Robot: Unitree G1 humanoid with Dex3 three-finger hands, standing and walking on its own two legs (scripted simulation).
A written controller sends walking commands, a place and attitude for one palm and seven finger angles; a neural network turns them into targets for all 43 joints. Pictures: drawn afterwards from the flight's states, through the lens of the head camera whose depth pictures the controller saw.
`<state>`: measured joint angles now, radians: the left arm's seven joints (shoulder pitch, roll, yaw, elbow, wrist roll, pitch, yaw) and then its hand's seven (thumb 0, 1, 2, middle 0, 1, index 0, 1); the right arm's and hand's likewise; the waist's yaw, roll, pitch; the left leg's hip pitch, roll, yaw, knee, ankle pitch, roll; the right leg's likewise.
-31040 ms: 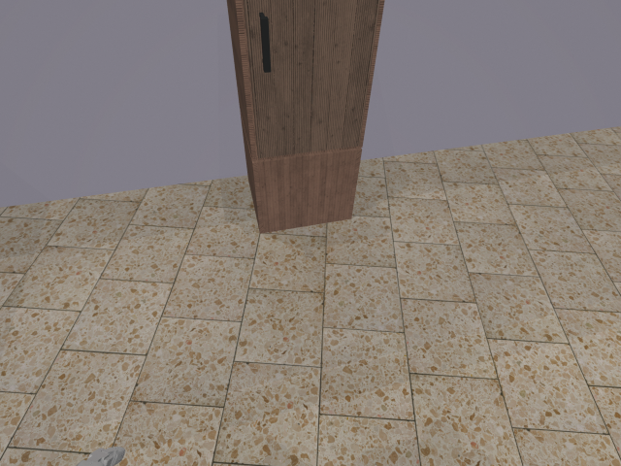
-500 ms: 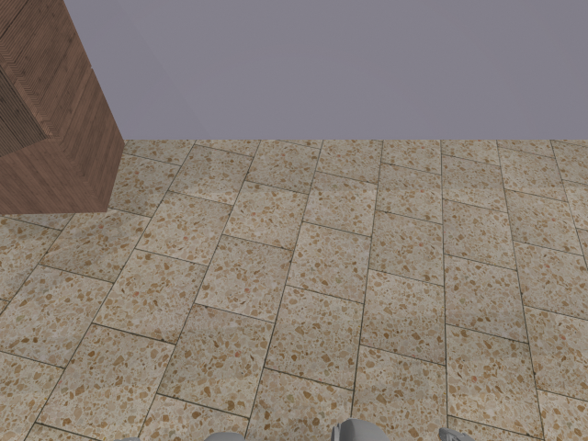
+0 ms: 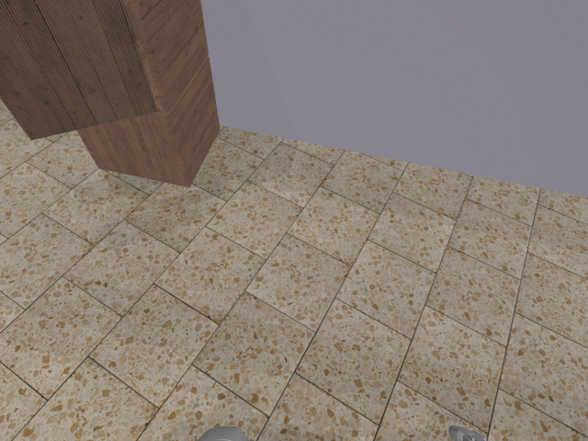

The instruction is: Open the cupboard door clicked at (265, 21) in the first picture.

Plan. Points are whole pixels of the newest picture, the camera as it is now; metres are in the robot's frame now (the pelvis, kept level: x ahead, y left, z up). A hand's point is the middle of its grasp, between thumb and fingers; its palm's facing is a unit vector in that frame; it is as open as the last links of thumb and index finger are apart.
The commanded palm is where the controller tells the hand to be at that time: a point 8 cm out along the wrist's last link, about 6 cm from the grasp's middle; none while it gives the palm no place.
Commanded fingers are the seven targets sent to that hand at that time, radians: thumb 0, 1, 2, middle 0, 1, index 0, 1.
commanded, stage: turn to face it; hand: left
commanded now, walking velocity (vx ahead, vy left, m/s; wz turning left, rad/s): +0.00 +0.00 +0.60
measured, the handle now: out of the picture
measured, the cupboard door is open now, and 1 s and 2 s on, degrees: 38 38 38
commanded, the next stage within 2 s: take the last steps up to it in 0.62 s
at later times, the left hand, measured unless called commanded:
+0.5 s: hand out of the picture +0.05 +0.19 -0.15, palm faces +0.27 -0.92 -0.28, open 7.3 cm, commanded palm none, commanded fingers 0.00 0.90 0.90 -0.20 -0.30 -0.20 -0.30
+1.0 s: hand out of the picture +0.01 +0.20 -0.16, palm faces +0.47 -0.85 -0.25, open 7.3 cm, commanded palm none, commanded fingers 0.00 0.90 0.90 -0.20 -0.30 -0.20 -0.30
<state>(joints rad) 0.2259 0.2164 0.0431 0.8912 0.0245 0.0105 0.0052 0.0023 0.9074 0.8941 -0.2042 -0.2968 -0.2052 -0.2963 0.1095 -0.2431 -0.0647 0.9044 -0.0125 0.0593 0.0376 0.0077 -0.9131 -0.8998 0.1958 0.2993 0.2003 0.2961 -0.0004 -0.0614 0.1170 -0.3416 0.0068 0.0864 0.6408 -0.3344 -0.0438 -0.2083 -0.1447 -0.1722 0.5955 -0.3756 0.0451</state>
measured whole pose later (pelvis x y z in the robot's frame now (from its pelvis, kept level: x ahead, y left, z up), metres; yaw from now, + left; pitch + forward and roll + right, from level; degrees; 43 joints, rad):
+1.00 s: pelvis +0.05 -0.01 +0.00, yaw +25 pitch +0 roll +0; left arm 0.24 0.21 0.06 0.96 0.03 -0.02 -0.02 0.00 0.91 0.89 -0.20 -0.30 -0.20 -0.30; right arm 0.22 -0.20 -0.04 0.99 -0.02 0.03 0.01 0.00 -0.91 -0.90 0.20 0.30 0.21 0.30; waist 0.03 0.02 0.04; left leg -0.35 -0.03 -0.02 0.77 -0.44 0.02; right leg -0.24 -0.06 -0.08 0.59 -0.34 0.01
